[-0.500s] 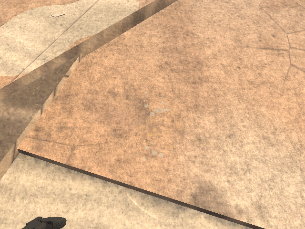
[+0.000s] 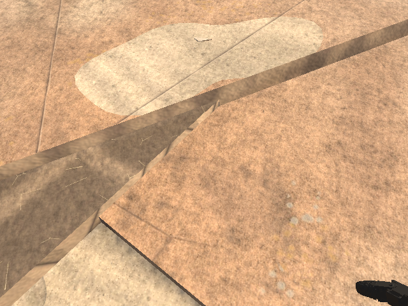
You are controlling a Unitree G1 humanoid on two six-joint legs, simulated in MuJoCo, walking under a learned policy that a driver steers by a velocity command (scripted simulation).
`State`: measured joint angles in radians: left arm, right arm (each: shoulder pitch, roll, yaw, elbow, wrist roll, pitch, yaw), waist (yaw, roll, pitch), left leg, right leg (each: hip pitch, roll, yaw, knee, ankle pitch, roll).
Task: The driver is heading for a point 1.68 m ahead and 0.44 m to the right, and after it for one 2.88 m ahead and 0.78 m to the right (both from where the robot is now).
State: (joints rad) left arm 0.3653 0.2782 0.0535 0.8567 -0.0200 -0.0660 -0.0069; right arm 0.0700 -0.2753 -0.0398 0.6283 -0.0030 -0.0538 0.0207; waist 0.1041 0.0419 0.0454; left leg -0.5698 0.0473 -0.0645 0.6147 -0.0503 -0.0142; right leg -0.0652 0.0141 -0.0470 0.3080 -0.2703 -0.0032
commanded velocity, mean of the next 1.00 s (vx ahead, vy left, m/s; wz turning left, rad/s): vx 0.27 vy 0.00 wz -0.43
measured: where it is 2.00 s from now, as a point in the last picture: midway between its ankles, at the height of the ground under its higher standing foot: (292, 293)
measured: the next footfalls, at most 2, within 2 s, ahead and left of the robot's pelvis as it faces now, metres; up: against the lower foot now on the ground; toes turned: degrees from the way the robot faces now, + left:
left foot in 0.06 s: +0.20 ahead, +0.13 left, +0.00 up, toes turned -3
right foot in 0.46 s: +0.10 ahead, -0.11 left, +0.00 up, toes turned -17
